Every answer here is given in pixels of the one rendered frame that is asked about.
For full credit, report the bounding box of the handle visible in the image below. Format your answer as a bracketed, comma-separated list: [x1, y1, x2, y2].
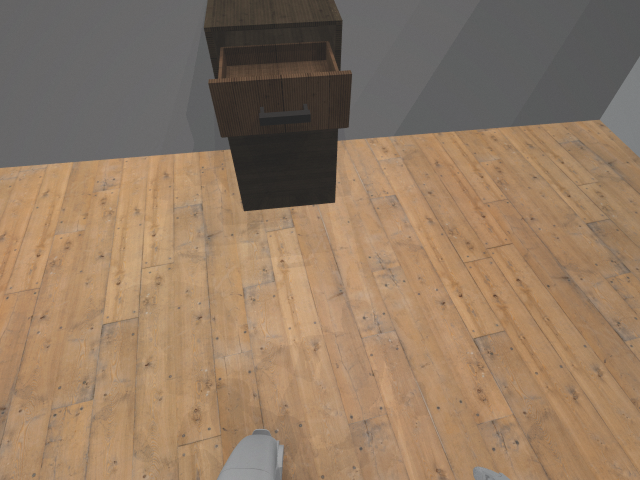
[259, 104, 311, 126]

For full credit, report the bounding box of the robot left thigh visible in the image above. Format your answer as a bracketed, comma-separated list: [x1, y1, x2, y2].
[217, 434, 284, 480]

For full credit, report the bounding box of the robot left shin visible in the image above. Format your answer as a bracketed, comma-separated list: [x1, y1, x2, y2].
[252, 429, 272, 437]

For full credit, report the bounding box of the cabinet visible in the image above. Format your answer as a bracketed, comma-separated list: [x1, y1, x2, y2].
[204, 0, 342, 211]

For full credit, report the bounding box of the drawer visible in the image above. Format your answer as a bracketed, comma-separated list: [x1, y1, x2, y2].
[208, 41, 352, 138]

